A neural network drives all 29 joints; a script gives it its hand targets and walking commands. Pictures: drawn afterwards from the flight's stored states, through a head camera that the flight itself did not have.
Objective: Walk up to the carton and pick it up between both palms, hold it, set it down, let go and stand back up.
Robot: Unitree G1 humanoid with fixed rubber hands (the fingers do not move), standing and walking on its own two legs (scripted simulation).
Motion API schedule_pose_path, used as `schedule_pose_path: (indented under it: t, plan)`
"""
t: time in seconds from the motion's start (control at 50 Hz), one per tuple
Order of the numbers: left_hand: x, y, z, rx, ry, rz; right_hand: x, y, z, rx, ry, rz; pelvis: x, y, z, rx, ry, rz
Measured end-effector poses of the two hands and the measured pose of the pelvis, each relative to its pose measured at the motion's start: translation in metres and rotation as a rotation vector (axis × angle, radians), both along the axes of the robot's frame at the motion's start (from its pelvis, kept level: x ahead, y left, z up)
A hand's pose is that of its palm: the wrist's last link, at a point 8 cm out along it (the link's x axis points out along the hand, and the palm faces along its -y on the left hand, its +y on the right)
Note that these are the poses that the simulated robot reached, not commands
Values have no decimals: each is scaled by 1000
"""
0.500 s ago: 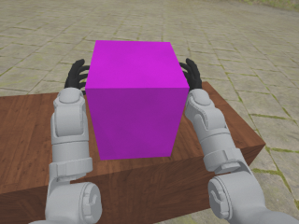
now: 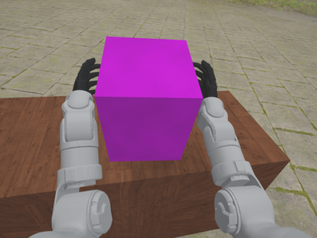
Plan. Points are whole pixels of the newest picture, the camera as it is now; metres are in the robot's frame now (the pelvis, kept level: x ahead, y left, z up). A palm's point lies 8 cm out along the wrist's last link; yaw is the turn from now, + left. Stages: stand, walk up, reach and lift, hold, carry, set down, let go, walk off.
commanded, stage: set down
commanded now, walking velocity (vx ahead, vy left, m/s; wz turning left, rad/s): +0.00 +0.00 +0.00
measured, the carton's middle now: (146, 103) +0.40 +0.03 +0.18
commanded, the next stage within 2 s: none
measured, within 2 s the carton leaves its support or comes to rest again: neither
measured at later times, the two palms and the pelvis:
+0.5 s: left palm (97, 108) +0.38 +0.15 +0.17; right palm (207, 105) +0.39 -0.14 +0.18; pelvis +0.02 -0.01 +0.00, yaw +0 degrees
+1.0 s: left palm (93, 119) +0.38 +0.17 +0.13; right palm (197, 112) +0.40 -0.12 +0.15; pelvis +0.02 -0.01 +0.00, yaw +0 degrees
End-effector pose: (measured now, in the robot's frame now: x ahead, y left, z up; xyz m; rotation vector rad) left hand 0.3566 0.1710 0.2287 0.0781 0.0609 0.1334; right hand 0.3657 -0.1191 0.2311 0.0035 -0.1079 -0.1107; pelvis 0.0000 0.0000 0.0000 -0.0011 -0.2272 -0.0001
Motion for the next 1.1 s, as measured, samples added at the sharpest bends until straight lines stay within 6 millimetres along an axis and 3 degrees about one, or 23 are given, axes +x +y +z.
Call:
schedule_pose_path:
  t: [0.24, 0.46, 0.8, 1.1]
  plan:
    - [14, -2, -60, -5, 68, 5, 17, -2, -52, -35, 25, 13, 11, -3, 0, -5, 32, 10]
    - [27, -20, -62, 1, 74, -11, 26, -20, -50, -29, 24, 1, 21, -7, 0, -6, 47, -3]
    - [23, 0, -86, -37, 124, 33, 35, 1, -70, -52, 72, 37, 18, -7, 1, -3, 74, 5]
    - [30, -9, -108, -59, 179, 27, 41, -8, -88, -35, 140, 29, 15, -7, 2, -2, 112, -14]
